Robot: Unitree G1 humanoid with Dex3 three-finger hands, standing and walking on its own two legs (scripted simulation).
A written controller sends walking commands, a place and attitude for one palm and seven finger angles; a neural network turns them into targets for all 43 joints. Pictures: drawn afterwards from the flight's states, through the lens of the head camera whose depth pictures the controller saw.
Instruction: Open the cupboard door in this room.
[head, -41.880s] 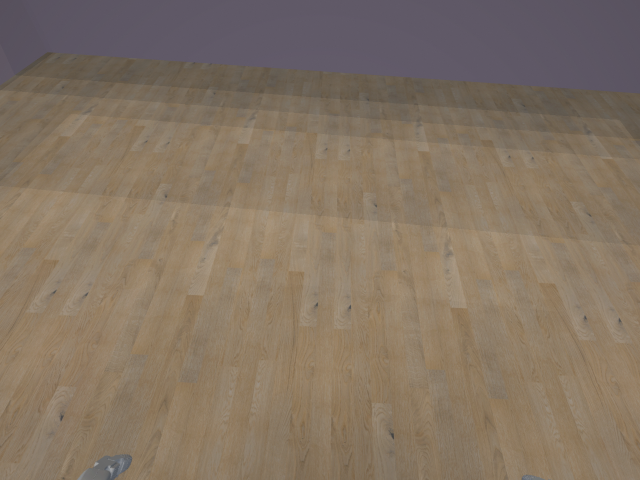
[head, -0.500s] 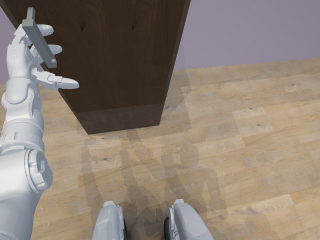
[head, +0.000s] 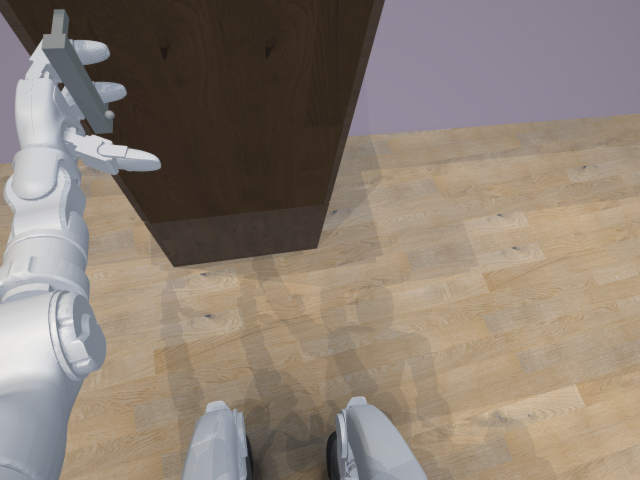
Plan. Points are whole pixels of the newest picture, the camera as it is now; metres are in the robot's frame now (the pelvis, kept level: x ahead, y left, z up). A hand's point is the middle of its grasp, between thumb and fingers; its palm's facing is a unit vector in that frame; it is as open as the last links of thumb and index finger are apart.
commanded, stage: close the thumb around the handle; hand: left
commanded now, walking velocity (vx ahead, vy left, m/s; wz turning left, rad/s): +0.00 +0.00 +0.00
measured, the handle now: (83, 76) +0.58 +0.23 +0.08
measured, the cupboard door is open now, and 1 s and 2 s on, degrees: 0 1 46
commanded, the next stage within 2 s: pull the door open along its arc in 0.76 s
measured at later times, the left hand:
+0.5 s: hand (111, 114) +0.53 +0.20 +0.07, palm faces +0.09 -1.00 -0.02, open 8.9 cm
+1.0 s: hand (110, 115) +0.53 +0.20 +0.07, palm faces +0.08 -1.00 -0.02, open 5.4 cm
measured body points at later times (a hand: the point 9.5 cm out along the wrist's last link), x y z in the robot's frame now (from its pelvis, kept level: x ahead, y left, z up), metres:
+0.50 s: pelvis +0.00 +0.00 +0.00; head +0.16 +0.03 +0.42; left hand +0.52 +0.25 +0.07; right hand +0.00 -0.26 -0.11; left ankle +0.04 +0.12 -0.64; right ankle +0.00 -0.13 -0.64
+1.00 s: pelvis +0.00 +0.00 +0.00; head +0.16 +0.02 +0.42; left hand +0.52 +0.25 +0.07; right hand +0.01 -0.27 -0.11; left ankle +0.04 +0.12 -0.64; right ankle +0.00 -0.13 -0.64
